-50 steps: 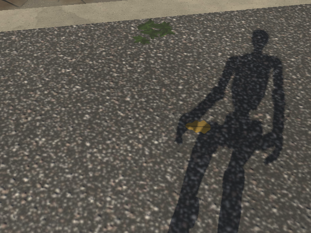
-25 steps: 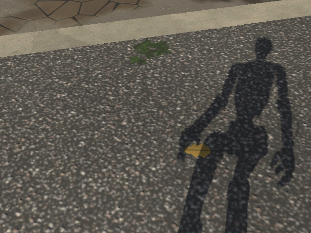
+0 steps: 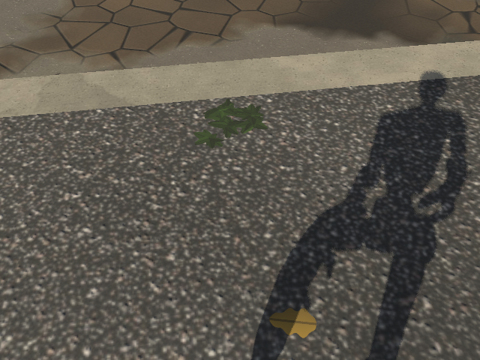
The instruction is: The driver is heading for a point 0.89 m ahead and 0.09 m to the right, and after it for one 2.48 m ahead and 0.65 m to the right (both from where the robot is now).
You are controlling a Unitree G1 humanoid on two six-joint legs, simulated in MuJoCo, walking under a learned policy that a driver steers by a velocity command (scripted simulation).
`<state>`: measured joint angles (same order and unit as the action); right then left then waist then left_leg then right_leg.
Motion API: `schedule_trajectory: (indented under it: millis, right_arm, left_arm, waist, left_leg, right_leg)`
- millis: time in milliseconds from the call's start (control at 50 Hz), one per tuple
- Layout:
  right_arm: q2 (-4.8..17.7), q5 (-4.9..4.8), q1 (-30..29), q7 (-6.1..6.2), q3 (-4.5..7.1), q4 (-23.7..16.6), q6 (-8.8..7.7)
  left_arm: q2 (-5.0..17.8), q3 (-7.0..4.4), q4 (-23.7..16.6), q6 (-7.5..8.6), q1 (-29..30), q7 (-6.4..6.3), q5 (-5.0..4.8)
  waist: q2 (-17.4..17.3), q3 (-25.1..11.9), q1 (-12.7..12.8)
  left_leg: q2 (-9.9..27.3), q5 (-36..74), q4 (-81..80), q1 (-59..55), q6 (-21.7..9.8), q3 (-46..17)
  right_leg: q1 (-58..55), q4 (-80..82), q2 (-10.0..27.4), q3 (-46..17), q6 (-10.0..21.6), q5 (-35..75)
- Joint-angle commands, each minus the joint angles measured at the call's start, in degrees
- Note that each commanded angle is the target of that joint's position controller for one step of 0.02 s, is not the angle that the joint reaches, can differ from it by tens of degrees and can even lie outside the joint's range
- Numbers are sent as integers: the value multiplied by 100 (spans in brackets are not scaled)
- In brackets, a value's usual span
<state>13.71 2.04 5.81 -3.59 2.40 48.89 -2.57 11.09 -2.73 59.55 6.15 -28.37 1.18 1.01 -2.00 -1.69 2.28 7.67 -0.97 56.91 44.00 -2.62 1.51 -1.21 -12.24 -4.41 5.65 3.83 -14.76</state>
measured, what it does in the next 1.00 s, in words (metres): walks ahead: left foot, then right foot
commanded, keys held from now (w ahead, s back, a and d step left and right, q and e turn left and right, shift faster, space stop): w+shift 0.30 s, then shift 0.70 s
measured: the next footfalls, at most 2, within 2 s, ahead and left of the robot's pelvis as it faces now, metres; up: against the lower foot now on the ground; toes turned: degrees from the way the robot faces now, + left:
left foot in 0.20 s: +0.40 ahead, +0.10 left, +0.00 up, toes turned +5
right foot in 0.64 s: +0.78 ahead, -0.05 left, +0.00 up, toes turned +2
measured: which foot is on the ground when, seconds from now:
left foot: up 0.00-0.18, down 0.20-0.64, up 0.66-1.00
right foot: down 0.00-0.20, up 0.22-0.62, down 0.64-1.00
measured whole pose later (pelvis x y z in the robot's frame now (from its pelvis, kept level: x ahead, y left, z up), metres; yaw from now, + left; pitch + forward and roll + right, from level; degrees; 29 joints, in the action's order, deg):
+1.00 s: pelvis +0.64 +0.01 -0.01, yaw +2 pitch +0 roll -1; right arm 13.3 0.5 8.7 2.8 2.3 55.8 1.1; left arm 12.5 -0.8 53.4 1.9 -8.5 -0.3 0.9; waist -0.6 0.8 0.6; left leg 3.6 -16.5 36.0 20.4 0.5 -3.1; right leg 21.1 -25.1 -5.0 2.5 5.0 -4.7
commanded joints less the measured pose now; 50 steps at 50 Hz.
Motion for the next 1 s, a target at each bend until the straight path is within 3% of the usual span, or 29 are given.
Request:
schedule_trajectory:
  millis: [20,80,120,160,180,200,220,240,260,280,300,340,380,420,440,480,540,580,620,640,660,680,700,720,740,780,840,900,1000]
  right_arm:
    - [252,-65,-893,-35,-2,-575,-42]
    - [218,-78,-1301,-40,-42,-742,-68]
    - [267,-81,-1319,4,-34,-804,-95]
    - [463,-83,-820,105,39,-736,-106]
    - [654,-90,-22,163,119,-542,-117]
    - [858,-71,1290,237,227,-133,-135]
    - [1260,63,2425,334,363,131,-146]
    - [1790,219,2469,331,525,193,-163]
    - [1413,54,2209,223,482,218,-164]
    - [1159,55,1643,207,426,231,-221]
    - [800,48,1437,188,345,260,-277]
    - [348,22,1195,242,160,390,-356]
    - [287,-90,1350,247,90,534,-485]
    - [468,-166,1520,246,88,664,-556]
    - [385,-317,1036,286,50,513,-576]
    - [591,-345,1054,377,50,503,-539]
    - [818,-296,1953,487,63,797,-459]
    - [862,-287,1830,522,84,833,-398]
    - [886,-233,1483,524,112,763,-277]
    - [872,-230,1265,502,101,691,-203]
    - [572,-112,1563,465,20,595,-182]
    - [-246,-182,3062,353,-206,955,-166]
    - [203,-337,3206,285,-130,1158,-173]
    - [561,-393,2448,294,-29,931,-126]
    - [715,-332,1710,385,42,750,-43]
    - [592,-237,1405,527,88,642,185]
    - [247,-219,1485,643,42,679,303]
    - [363,-199,1148,692,66,648,367]
    - [364,-91,902,637,94,741,362]
  left_arm:
    - [748,-92,-393,192,198,-40,-53]
    - [802,-71,-291,210,-40,-91,-76]
    - [929,-67,-235,174,-67,-114,-38]
    - [1203,-113,-176,87,-92,-181,67]
    - [1379,-160,-147,-2,-54,-232,152]
    - [1457,-195,-180,-99,124,-263,189]
    - [1186,-139,-318,-99,189,-241,170]
    - [198,68,-553,-21,-443,-19,-124]
    - [751,-40,-636,102,193,-40,-157]
    - [871,-76,-888,135,908,-76,-191]
    - [797,-27,-938,155,1127,-68,-135]
    - [511,38,-937,-5,941,-5,46]
    - [353,83,-908,-175,896,30,113]
    - [379,107,-1129,-222,1387,61,140]
    - [520,33,-1228,-89,1704,-55,-332]
    - [434,131,-1419,59,2334,-47,-232]
    - [400,150,-1647,141,3037,60,-159]
    - [731,48,-1642,113,2811,85,-120]
    - [1089,-120,-1284,115,1766,57,-73]
    - [1179,-181,-1027,124,1089,37,-30]
    - [1517,-219,-918,112,708,9,129]
    - [1285,-43,-948,72,845,45,288]
    - [899,17,-991,20,887,112,149]
    - [888,20,-1149,-36,1585,115,-36]
    - [713,87,-1230,-97,2147,86,-129]
    - [749,112,-1210,-142,2468,47,33]
    - [786,89,-1114,-167,2491,13,156]
    - [928,37,-1031,-231,2311,-102,72]
    - [821,69,-932,-415,2283,-225,-83]
  waist:
    - [318,1191,-127]
    - [287,1292,-31]
    - [419,1100,-84]
    - [811,527,-377]
    - [1011,55,-759]
    - [976,-585,-1336]
    - [657,-1282,-1685]
    - [-1255,-1886,-912]
    - [-778,-1789,-1046]
    - [-381,-695,-846]
    - [277,-349,-703]
    - [258,193,-130]
    - [225,456,69]
    - [73,693,89]
    - [-127,511,68]
    - [-9,522,-93]
    - [-182,384,-519]
    - [-407,235,-307]
    - [-421,-259,263]
    - [-274,-495,645]
    - [653,-1103,514]
    - [1935,-2197,-179]
    - [1219,-2643,6]
    - [718,-1780,-67]
    - [90,-934,-173]
    - [260,-389,-408]
    - [722,-435,-553]
    - [759,-736,-406]
    - [690,-114,-487]
  left_leg:
    - [-40,714,-1181,-12,-14,204]
    - [-212,938,-2076,-372,-264,430]
    - [-505,536,-2456,-726,-460,648]
    - [-1000,-257,-2436,-1475,-641,848]
    - [-1178,-714,-2429,-2204,-748,778]
    - [-1266,-843,-2684,-3589,-846,769]
    - [-358,-2049,-2422,-5404,-1001,-248]
    - [1316,-4454,-3266,-7054,-1674,-3607]
    - [1257,-4665,-4322,-6797,-1454,-4910]
    - [1079,-3699,-4301,-5950,-1279,-3742]
    - [943,-2836,-4365,-5133,-1206,-3025]
    - [601,-830,-4517,-3747,-984,-1943]
    - [503,1633,-4542,-3231,-1002,-1196]
    - [215,3329,-4603,-3097,-896,-451]
    - [112,3479,-4527,-3305,-880,-399]
    - [-300,3289,-4538,-3037,-700,112]
    - [-176,2623,-4499,-3450,-516,-54]
    - [-54,2553,-4164,-3873,-371,-164]
    - [-86,3199,-3130,-4194,-230,-148]
    - [-280,2995,-2053,-4197,-47,-20]
    - [-718,789,-177,-3179,154,61]
    - [-1415,-3923,2000,-1880,427,-550]
    - [-1293,-3885,2428,-1734,373,-1377]
    - [-982,-3577,2304,-1448,400,-1112]
    - [-733,-3131,1877,-1397,456,-765]
    - [-440,-2549,1129,-2059,482,-659]
    - [-451,-2536,-284,-2695,469,-441]
    - [-420,-1964,-1170,-2962,432,-424]
    - [-549,-1189,-2652,-3507,185,-196]
  right_leg:
    - [852,1500,1453,-846,698,513]
    - [78,1693,1538,-503,673,1838]
    - [-617,1231,1578,-245,596,3771]
    - [-1185,30,1721,-132,486,6586]
    - [-1296,-1048,1788,-108,437,7306]
    - [-871,-2648,1681,12,377,7058]
    - [638,-4566,1424,-67,409,5264]
    - [3289,-6820,276,-401,190,-62]
    - [3951,-7297,174,-1219,400,-808]
    - [4386,-7236,557,-1106,466,-180]
    - [4192,-6886,795,-1078,475,143]
    - [3485,-6340,1016,-1035,288,183]
    - [3210,-5904,1059,-879,32,-118]
    - [3355,-5031,990,-526,-114,274]
    - [3595,-4725,1026,-656,-175,524]
    - [3144,-3046,796,-299,-212,1595]
    - [2581,-1713,374,-138,-178,3254]
    - [2255,-1410,284,-349,-20,3304]
    - [1308,-1474,53,-361,92,3019]
    - [757,-1254,231,-422,185,3505]
    - [-593,-1884,1231,-1206,578,6163]
    - [-1985,-2165,2750,-3145,1869,7775]
    - [-1783,-1694,2665,-3649,1996,6540]
    - [-836,-1349,2480,-3181,1807,4946]
    - [349,-898,2184,-2771,1469,3578]
    - [1872,-413,1821,-2317,1160,2458]
    - [2407,-271,1431,-1649,989,2476]
    - [2235,-109,1481,-1742,932,860]
    - [2772,82,1192,-1737,354,-1864]
Velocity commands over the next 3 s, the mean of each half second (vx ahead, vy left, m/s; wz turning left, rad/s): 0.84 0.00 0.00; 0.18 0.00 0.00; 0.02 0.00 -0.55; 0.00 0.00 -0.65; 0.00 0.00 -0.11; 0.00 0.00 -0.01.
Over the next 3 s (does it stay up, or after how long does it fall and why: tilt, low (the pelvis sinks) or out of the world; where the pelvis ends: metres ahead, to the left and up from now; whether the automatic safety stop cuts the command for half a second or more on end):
stays up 0.72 -0.05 -0.01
